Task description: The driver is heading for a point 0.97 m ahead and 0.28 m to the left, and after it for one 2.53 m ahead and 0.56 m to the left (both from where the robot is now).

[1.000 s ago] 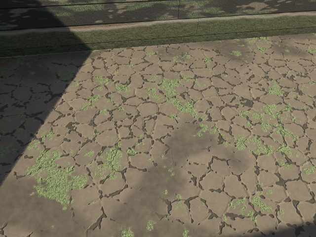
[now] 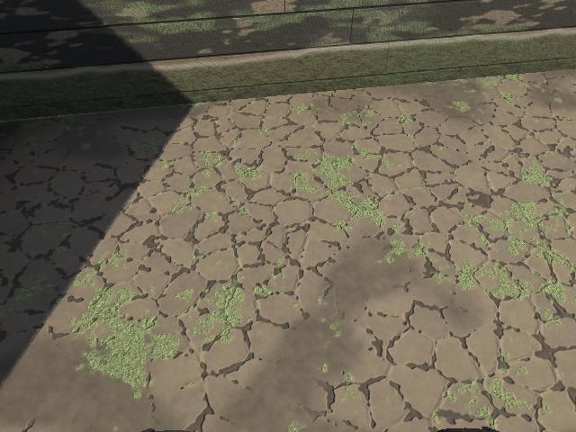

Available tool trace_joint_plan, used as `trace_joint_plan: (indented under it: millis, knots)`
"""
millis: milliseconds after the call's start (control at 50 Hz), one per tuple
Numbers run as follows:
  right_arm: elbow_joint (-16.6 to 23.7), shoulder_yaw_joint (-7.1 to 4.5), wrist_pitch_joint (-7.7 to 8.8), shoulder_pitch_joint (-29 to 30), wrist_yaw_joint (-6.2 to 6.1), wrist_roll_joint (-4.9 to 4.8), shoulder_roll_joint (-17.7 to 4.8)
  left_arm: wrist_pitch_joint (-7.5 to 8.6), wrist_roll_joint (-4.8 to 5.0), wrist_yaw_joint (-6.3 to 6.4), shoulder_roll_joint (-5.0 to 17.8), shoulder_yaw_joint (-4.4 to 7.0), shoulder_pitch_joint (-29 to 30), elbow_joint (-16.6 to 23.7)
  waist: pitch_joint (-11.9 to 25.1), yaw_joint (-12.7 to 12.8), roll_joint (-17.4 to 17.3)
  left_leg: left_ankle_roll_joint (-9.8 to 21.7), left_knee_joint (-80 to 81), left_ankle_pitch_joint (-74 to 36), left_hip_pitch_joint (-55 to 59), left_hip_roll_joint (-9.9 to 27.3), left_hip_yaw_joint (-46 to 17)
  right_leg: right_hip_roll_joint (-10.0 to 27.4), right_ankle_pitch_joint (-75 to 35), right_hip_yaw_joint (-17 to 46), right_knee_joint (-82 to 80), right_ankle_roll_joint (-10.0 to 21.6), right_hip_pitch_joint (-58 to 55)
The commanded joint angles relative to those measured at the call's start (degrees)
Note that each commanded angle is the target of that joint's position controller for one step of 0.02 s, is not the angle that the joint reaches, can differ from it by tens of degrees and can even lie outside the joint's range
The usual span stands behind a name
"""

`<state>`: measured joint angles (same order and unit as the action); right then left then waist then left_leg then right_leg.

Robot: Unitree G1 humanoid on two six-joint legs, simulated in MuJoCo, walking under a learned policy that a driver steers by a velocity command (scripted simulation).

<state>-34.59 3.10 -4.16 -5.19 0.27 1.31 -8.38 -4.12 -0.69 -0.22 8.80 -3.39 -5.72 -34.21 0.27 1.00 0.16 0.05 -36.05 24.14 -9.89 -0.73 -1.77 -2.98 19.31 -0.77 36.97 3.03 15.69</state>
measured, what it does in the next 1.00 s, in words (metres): stands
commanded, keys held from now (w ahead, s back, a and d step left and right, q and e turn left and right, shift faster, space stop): w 1.00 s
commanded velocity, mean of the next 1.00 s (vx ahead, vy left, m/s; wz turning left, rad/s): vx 0.50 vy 0.00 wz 0.00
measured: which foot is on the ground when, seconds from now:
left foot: down 0.00-1.00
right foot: down 0.00-1.00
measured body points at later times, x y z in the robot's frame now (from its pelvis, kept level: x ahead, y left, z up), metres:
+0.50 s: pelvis +0.01 +0.01 +0.00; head +0.00 +0.01 +0.45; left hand +0.21 +0.20 -0.08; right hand +0.21 -0.19 -0.08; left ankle -0.05 +0.12 -0.72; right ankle +0.01 -0.09 -0.72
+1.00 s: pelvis +0.01 +0.00 +0.00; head +0.00 +0.01 +0.45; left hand +0.20 +0.20 -0.08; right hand +0.21 -0.19 -0.08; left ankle -0.05 +0.12 -0.72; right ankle +0.01 -0.09 -0.72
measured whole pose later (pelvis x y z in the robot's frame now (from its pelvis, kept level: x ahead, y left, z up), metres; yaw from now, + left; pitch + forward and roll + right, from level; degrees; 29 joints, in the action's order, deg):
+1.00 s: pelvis +0.01 +0.00 +0.00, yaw +1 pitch -1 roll +0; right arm -34.2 3.1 -4.4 -6.5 -0.1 1.4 -8.8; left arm -3.4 -1.3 -0.2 8.5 -3.3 -5.8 -33.8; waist 0.3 1.0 0.1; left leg 0.4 -36.7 24.8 -10.4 -1.3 -2.2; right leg -2.2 20.3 -1.3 37.9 2.6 16.3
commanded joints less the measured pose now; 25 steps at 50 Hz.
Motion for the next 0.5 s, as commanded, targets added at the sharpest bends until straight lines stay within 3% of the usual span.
trace_joint_plan:
  millis: [20, 260, 280, 300, 340, 360, 380, 400, 440, 460, 480, 500]
  knots:
    - [4.9, -1.04, 1.28, 4.6, -0.18, -0.05, -4.16, 1.21, -0.2, 0.13, 4.17, 1.25, 6.08, 6.02, 1.84, -0.13, -0.63, 1.2, 5.42, -8.33, -0.56, 1.39, -2.62, 4.38, -6.75, 5.58, -8.44, 0.3, 1.27]
    - [4.6, -0.94, 1.52, 2.13, -0.41, 0.09, -4.56, 1.27, -0.41, 0.52, 3.79, 1.28, 5.4, 5.88, 2.74, -0.13, -0.09, 1.56, 5.34, -12.34, -0.08, 1.43, -2.82, 4.03, -10.33, 4.67, -6.67, 0.44, -0.79]
    - [5.87, -1.01, 0.94, 4.5, -0.31, -0.16, -5.3, 1.47, -0.94, -0.27, 3.72, 1.3, 7.44, 6.85, 0.33, 0.87, 0.01, 1.49, 4.38, -23.87, -1.82, 2.67, -3.88, 4.25, -20.38, 2.93, -3.98, 0.34, 0.22]
    - [5.57, -1.4, 0.78, 3.71, -0.37, 0.01, -5.85, 1.76, -1.43, -0.41, 3.51, 1.35, 5.68, 6.26, 3.65, 1.13, -0.58, 1.56, 3.5, -26.33, -0.15, 2.86, -3.98, 4.26, -22.39, 2.67, -3.4, 0.38, -1.15]
    - [5.61, -1.48, 0.67, 3.18, -0.58, 0.18, -5.51, 2.11, -1.35, -0.32, 3.52, 1.4, 5.03, 5.67, 6.06, 0.84, -0.51, 1.32, 2.76, -27.3, 1.17, 2.59, -3.34, 4.39, -24.46, 2.46, -2.97, 0.36, -2.03]
    - [4.28, -1.43, 1.26, 0.3, -0.85, 0.16, -4.75, 2.1, -0.42, 0.64, 3.41, 1.33, 2.77, 4.63, 10.78, -0.32, -0.95, 1.24, 3.62, -15.48, 3.87, 1.33, -2.0, 4.36, -15.34, 3.98, -4.76, 0.57, -4.44]
    - [4.66, -1.1, 1.25, 1.49, -0.78, 0.14, -4.15, 1.74, -0.04, 0.84, 3.63, 1.32, 5.02, 5.11, 6.27, -0.68, -0.16, 1.19, 4.34, -13.3, 1.77, 0.97, -1.86, 4.41, -14.13, 4.38, -5.58, 0.6, -2.6]
    - [6.04, -1.06, 0.51, 4.79, -0.53, 0.03, -4.67, 1.57, -0.59, 0.01, 3.49, 1.3, 8.05, 6.4, 1.61, 0.36, 0.19, 1.2, 3.6, -23.12, -1.14, 2.07, -2.98, 4.72, -22.93, 2.83, -3.48, 0.5, -0.31]
    - [5.97, -1.46, 0.13, 4.05, -0.4, 0.2, -5.14, 1.8, -1.11, -0.37, 3.23, 1.28, 5.71, 5.72, 5.09, 0.69, -0.16, 1.13, 2.42, -24.73, 0.56, 2.08, -2.95, 4.74, -24.27, 2.45, -2.99, 0.4, -1.11]
    - [4.73, -1.4, 0.7, 1.05, -0.57, 0.18, -4.44, 1.81, -0.37, 0.46, 3.34, 1.21, 3.21, 4.7, 9.37, -0.53, -0.25, 1.0, 3.36, -13.28, 3.09, 1.04, -1.85, 4.66, -14.46, 4.19, -5.22, 0.57, -2.86]
    - [4.98, -1.08, 0.87, 1.98, -0.5, 0.2, -3.91, 1.64, -0.05, 0.64, 3.57, 1.23, 5.22, 5.13, 5.59, -0.86, 0.4, 1.03, 4.16, -11.38, 1.36, 0.86, -1.86, 4.69, -12.92, 4.69, -6.01, 0.68, -1.38]
    - [6.35, -1.1, 0.34, 5.3, -0.37, 0.05, -4.63, 1.63, -0.54, -0.15, 3.51, 1.23, 8.16, 6.45, 1.33, 0.22, 0.35, 1.07, 3.48, -21.32, -1.4, 1.97, -3.04, 4.93, -21.91, 3.06, -3.8, 0.53, 0.52]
